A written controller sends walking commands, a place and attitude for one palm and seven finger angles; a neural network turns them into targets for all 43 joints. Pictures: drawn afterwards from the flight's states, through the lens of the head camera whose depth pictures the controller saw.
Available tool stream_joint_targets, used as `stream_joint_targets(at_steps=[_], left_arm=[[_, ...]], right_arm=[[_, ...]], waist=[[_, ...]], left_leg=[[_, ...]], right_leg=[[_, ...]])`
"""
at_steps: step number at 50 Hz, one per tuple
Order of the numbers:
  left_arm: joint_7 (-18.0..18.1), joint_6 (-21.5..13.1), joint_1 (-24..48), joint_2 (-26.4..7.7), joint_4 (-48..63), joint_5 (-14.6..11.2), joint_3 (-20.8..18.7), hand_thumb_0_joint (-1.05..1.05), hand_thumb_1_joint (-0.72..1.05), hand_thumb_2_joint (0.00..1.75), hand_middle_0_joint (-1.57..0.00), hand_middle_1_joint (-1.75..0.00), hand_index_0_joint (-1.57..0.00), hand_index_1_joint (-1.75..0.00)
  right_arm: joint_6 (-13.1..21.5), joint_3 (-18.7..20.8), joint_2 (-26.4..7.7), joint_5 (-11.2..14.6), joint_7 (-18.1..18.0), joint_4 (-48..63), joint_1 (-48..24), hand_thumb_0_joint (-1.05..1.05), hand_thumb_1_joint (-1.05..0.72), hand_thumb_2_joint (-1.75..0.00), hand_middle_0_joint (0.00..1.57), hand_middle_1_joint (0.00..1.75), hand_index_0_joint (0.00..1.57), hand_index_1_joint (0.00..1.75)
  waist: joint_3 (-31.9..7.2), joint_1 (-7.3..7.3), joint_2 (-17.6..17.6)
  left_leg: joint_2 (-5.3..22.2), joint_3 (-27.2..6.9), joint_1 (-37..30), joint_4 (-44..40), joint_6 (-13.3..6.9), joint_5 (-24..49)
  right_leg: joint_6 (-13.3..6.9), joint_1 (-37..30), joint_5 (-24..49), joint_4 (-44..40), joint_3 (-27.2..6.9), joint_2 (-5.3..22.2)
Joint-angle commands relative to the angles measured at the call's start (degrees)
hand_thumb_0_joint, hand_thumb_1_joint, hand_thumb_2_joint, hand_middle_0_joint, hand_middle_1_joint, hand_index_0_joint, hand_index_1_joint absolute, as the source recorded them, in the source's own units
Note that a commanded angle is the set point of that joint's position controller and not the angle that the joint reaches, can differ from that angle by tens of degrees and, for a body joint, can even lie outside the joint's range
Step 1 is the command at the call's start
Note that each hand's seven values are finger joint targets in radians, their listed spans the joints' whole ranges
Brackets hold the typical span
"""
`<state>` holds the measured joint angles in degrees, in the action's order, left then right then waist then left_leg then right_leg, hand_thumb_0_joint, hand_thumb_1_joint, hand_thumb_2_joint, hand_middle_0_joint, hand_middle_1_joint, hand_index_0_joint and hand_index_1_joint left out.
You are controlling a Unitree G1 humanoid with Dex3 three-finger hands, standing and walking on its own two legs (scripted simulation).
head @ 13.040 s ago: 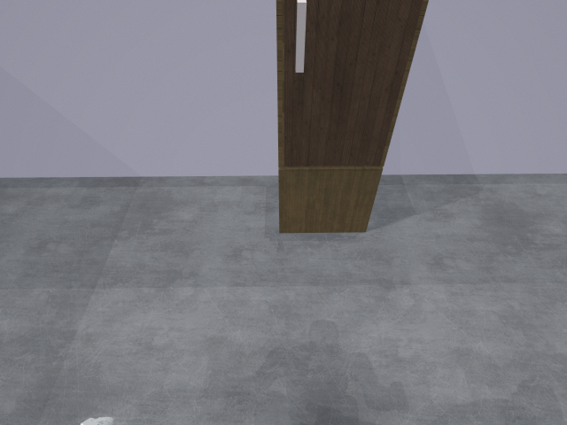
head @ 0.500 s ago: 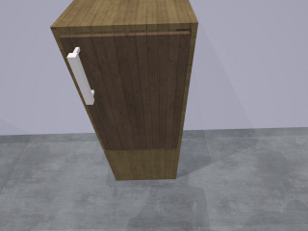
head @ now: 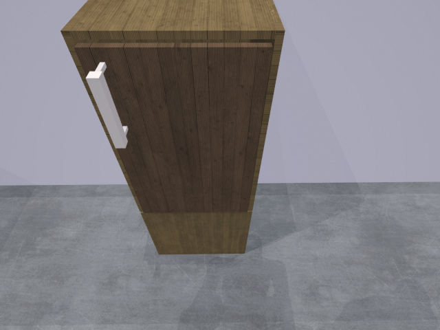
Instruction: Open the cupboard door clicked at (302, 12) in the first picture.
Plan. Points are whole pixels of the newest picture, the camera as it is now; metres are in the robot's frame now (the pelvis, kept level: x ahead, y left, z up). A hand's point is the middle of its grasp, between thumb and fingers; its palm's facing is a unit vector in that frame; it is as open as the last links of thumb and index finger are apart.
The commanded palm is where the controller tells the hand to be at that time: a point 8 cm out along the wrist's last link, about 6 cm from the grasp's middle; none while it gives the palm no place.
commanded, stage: come to a stop and stand still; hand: left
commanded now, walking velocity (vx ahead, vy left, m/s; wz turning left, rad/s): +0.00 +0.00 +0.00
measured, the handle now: (112, 107) +0.50 +0.26 +0.13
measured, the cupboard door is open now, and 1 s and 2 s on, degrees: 0 0 0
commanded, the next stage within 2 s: look again from close up in 0.12 s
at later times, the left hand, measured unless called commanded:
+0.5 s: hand out of the picture +0.00 +0.16 -0.17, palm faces +0.04 -0.98 -0.19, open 7.3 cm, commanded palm none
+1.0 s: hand (121, 303) +0.17 +0.18 -0.02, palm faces +0.25 -0.96 -0.12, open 7.5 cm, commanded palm +0.10 +0.22 -0.04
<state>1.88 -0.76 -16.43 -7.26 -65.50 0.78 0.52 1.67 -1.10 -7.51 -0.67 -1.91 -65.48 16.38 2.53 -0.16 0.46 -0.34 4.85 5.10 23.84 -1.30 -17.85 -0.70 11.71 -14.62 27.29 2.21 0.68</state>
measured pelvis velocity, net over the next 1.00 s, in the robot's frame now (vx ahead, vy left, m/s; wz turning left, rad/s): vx -0.02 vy -0.01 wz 0.05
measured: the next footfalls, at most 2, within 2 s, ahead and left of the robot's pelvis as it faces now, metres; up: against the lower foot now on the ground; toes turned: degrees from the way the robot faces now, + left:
none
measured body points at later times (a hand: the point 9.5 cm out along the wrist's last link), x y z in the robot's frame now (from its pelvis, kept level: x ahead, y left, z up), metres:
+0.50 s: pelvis +0.00 -0.01 +0.00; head +0.02 -0.01 +0.45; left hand -0.01 +0.21 -0.16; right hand -0.01 -0.22 -0.16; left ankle -0.05 +0.10 -0.74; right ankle +0.00 -0.11 -0.74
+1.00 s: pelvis -0.02 -0.01 -0.01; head -0.02 -0.02 +0.44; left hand +0.15 +0.24 -0.01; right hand +0.09 -0.26 -0.13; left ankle -0.05 +0.10 -0.74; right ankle +0.00 -0.11 -0.74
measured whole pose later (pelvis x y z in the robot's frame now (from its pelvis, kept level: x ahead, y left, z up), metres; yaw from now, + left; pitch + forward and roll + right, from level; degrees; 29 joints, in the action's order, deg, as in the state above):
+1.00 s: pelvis -0.02 -0.01 -0.01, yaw +3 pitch +3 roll +1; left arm 3.2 -9.5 -22.4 -10.3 -9.7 -9.2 -2.7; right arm 15.8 0.8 -14.7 1.4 -3.7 -45.9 18.1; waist -2.9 1.3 1.6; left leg -0.8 2.1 17.5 35.0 -1.0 -20.3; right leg -1.2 22.0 -17.1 36.3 5.0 2.1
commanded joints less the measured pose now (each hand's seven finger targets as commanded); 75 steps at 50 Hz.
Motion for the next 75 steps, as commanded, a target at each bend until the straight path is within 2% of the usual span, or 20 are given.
stream_joint_targets(at_steps=[1, 39, 40, 41, 42, 43, 44, 45, 47, 50, 51, 53, 55, 59, 62, 63, 65, 67, 71, 75], left_arm=[[0.37, -0.83, -3.5, -5.07, 1.86, -0.24, -0.74, 0.0, 0.9, 0.9, -0.2, -0.3, -0.2, -0.3], [0.25, -0.91, -3.12, -5.84, 2.71, -0.21, -1.14, 0.0, 0.9, 0.9, -0.2, -0.3, -0.2, -0.3], [2.76, -2.03, -8.49, -7.77, -0.06, 0.28, -1.31, 0.0, 0.9, 0.9, -0.2, -0.3, -0.2, -0.3], [1.92, -14.16, 35.22, -19.42, 88.85, -11.88, -4.88, 0.0, 0.88, 0.89, -0.2, -0.32, -0.2, -0.32], [5.01, -10.84, 12.81, -16.29, 75.73, -6.93, -6.14, 0.0, 0.85, 0.88, -0.2, -0.33, -0.2, -0.33], [6.8, -2.79, -2.09, -4.94, 66.22, -8.22, 0.16, 0.0, 0.83, 0.87, -0.21, -0.34, -0.21, -0.34], [5.31, -2.01, -1.92, 1.6, 65.73, -9.84, 4.22, 0.0, 0.81, 0.86, -0.21, -0.36, -0.21, -0.36], [4.43, -4.72, 2.42, -0.67, 70.11, -10.94, 3.42, 0.0, 0.78, 0.85, -0.21, -0.37, -0.21, -0.37], [2.07, -11.09, 0.73, -4.35, 67.58, -10.47, -2.08, 0.0, 0.74, 0.83, -0.21, -0.4, -0.21, -0.4], [-6.81, -22.14, -14.4, -0.96, 58.11, -12.48, -5.15, 0.0, 0.67, 0.8, -0.22, -0.45, -0.22, -0.45], [-10.61, -26.48, -16.3, -1.42, 57.06, -13.97, -6.63, 0.0, 0.64, 0.79, -0.22, -0.47, -0.22, -0.47], [-17.96, -32.55, -18.41, -7.26, 55.0, -15.71, -13.52, 0.0, 0.6, 0.77, -0.22, -0.5, -0.22, -0.5], [-20.22, -29.9, -16.06, -9.42, 62.27, -16.09, -13.72, 0.0, 0.55, 0.75, -0.22, -0.53, -0.22, -0.53], [-16.22, -23.05, -6.69, -11.28, 77.76, -17.17, -14.74, 0.0, 0.46, 0.71, -0.23, -0.58, -0.23, -0.58], [-11.94, -25.4, 0.9, -11.74, 86.55, -15.24, -14.01, 0.0, 0.39, 0.68, -0.24, -0.63, -0.24, -0.63], [-11.68, -26.94, 6.53, -12.6, 90.36, -14.85, -12.88, 0.0, 0.36, 0.67, -0.24, -0.64, -0.24, -0.64], [-13.01, -28.32, 6.69, -10.77, 88.44, -14.31, -9.61, 0.0, 0.32, 0.65, -0.24, -0.68, -0.24, -0.68], [-15.57, -27.7, 9.01, -12.41, 84.66, -15.07, -9.51, 0.0, 0.27, 0.63, -0.25, -0.7, -0.25, -0.7], [-20.16, -20.18, 6.09, -16.1, 77.06, -17.34, -14.45, 0.0, 0.18, 0.59, -0.25, -0.76, -0.25, -0.76], [-20.15, -13.88, 3.72, -17.5, 75.52, -19.97, -19.98, 0.0, 0.08, 0.55, -0.26, -0.82, -0.26, -0.82]], right_arm=[[0.56, 1.06, -4.66, 0.03, -0.57, 0.47, 4.72, 0.0, -0.9, -0.9, 0.2, 0.3, 0.2, 0.3], [0.46, 1.32, -4.46, -0.01, -0.52, -0.05, 4.65, 0.0, -0.9, -0.9, 0.2, 0.3, 0.2, 0.3], [0.86, 1.85, -7.16, 0.64, -0.04, 4.19, -2.26, 0.0, -0.9, -0.9, 0.2, 0.3, 0.2, 0.3], [9.61, 2.4, -17.7, 3.31, -2.49, 25.33, -0.88, 0.0, -0.9, -0.9, 0.2, 0.3, 0.2, 0.3], [14.16, 1.84, -12.44, 2.43, -4.2, 22.89, -5.72, 0.0, -0.9, -0.9, 0.2, 0.3, 0.2, 0.3], [15.8, 2.57, -9.76, 3.85, -3.81, 23.46, -5.44, 0.0, -0.9, -0.9, 0.2, 0.3, 0.2, 0.3], [16.26, 2.22, -11.01, 4.2, -3.65, 21.92, -3.5, 0.0, -0.9, -0.9, 0.2, 0.3, 0.2, 0.3], [17.74, 2.69, -13.2, 4.11, -3.53, 25.95, -5.54, 0.0, -0.9, -0.9, 0.2, 0.3, 0.2, 0.3], [19.0, 3.96, -14.66, 1.92, -3.05, 28.77, -4.65, 0.0, -0.9, -0.9, 0.2, 0.3, 0.2, 0.3], [19.72, 5.02, -13.48, 1.1, -0.39, 34.41, -6.49, 0.0, -0.9, -0.9, 0.2, 0.3, 0.2, 0.3], [19.49, 5.38, -13.49, 1.11, 0.58, 35.65, -6.87, 0.0, -0.9, -0.9, 0.2, 0.3, 0.2, 0.3], [18.13, 6.57, -14.58, 1.27, 2.16, 39.09, -7.48, 0.0, -0.9, -0.9, 0.2, 0.3, 0.2, 0.3], [15.99, 6.14, -15.01, 1.99, 2.18, 44.7, -10.34, 0.0, -0.9, -0.9, 0.2, 0.3, 0.2, 0.3], [12.61, 5.48, -13.75, 2.72, 0.55, 49.64, -9.56, 0.0, -0.9, -0.9, 0.2, 0.3, 0.2, 0.3], [12.4, 4.61, -12.76, 1.96, -0.26, 48.26, -4.95, 0.0, -0.9, -0.9, 0.2, 0.3, 0.2, 0.3], [12.57, 3.98, -13.11, 1.43, -0.53, 47.63, -4.29, 0.0, -0.9, -0.9, 0.2, 0.3, 0.2, 0.3], [13.71, 3.17, -13.1, 1.56, -0.93, 45.82, -3.85, 0.0, -0.9, -0.9, 0.2, 0.3, 0.2, 0.3], [14.73, 2.46, -13.87, 2.03, -1.56, 44.03, -4.06, 0.0, -0.9, -0.9, 0.2, 0.3, 0.2, 0.3], [15.69, 1.83, -14.38, 3.15, -2.63, 43.09, -5.18, 0.0, -0.9, -0.9, 0.2, 0.3, 0.2, 0.3], [15.89, 1.36, -13.54, 3.14, -2.79, 43.0, -7.02, 0.0, -0.9, -0.9, 0.2, 0.3, 0.2, 0.3]], waist=[[1.49, 0.32, -0.57], [2.1, -0.02, -0.6], [0.95, -2.42, -0.82], [-27.51, 4.45, 9.95], [-27.16, -0.27, 16.87], [-15.26, 0.89, 12.62], [-6.16, 2.04, 3.05], [-0.62, 3.1, -2.93], [-2.81, 3.66, -12.23], [-5.67, -2.22, -13.15], [-6.53, -2.91, -12.96], [-9.02, -4.26, -7.25], [-12.94, -5.38, -3.76], [-16.08, -3.12, -0.69], [-16.84, 0.33, 3.82], [-17.18, 2.09, 2.05], [-16.62, 3.4, 6.03], [-15.03, 4.22, 5.43], [-17.88, 1.16, 2.48], [-18.83, -1.74, 0.89]], left_leg=[[6.46, -5.57, 3.99, -4.35, -0.89, 12.87], [6.46, -6.04, 5.03, -5.16, -0.45, 10.57], [7.13, -2.55, 7.57, 7.74, 1.25, 17.9], [0.49, -4.86, -4.24, 0.14, -0.05, 21.86], [2.0, -3.51, -4.79, 0.11, -0.12, 28.18], [3.2, -5.07, 2.0, -0.18, 1.79, 25.41], [2.91, -5.33, 6.42, 0.44, 1.12, 18.0], [2.13, -7.0, 10.42, 2.07, -0.05, 11.04], [0.52, -6.64, 16.0, 7.52, -0.51, 4.25], [-0.95, -4.81, 26.16, 14.74, 1.29, 1.06], [-1.33, -4.34, 29.72, 17.62, 1.76, 0.49], [-2.29, -3.23, 33.55, 22.58, 2.29, 1.05], [-3.23, -1.38, 36.23, 23.67, 1.18, -0.11], [-2.51, -2.12, 35.29, 24.62, 0.4, -1.72], [-0.67, -4.48, 30.8, 25.6, -0.12, 1.74], [-0.26, -5.41, 30.69, 26.41, -0.37, 1.97], [0.11, -5.94, 28.67, 26.47, -0.32, 1.12], [0.29, -6.79, 29.12, 25.68, -0.24, -1.71], [-0.01, -7.11, 29.45, 22.45, -0.09, -0.98], [-0.11, -6.68, 28.22, 19.05, 0.33, 3.92]], right_leg=[[-1.97, -1.79, 15.11, -3.27, -5.86, 5.43], [-2.23, -2.16, 12.52, -5.29, -5.75, 5.38], [-0.59, -2.28, 41.31, -2.55, -8.01, 9.07], [-1.42, -8.94, 28.11, 0.94, -5.83, 3.71], [-2.74, -7.02, 14.99, 2.52, -4.24, 0.69], [-1.7, 0.24, 6.15, 2.58, -0.68, 0.71], [-0.66, 3.98, 5.87, 1.36, 1.55, 0.36], [-0.11, 7.58, 3.38, 0.62, 1.6, 0.41], [0.35, 13.97, -4.45, 1.94, 2.0, 0.33], [-0.54, 17.55, -8.61, 10.07, 1.76, 0.2], [-0.88, 18.25, -7.53, 12.78, 1.03, 0.26], [-2.17, 17.11, -4.05, 17.08, -1.62, 1.13], [-1.78, 15.96, -4.65, 17.97, -3.24, 1.46], [-0.79, 16.43, -9.22, 16.07, -5.63, 0.98], [-0.89, 19.29, -3.15, 17.79, -3.37, -0.25], [-0.75, 20.25, -2.33, 18.73, -3.05, -0.69], [-0.79, 22.17, -2.8, 18.45, -2.15, -0.76], [-0.69, 22.57, -6.13, 17.17, -1.69, -1.01], [-0.45, 15.24, -6.65, 14.01, -2.02, -0.42], [-0.29, 9.35, -1.69, 12.27, -1.25, 0.19]])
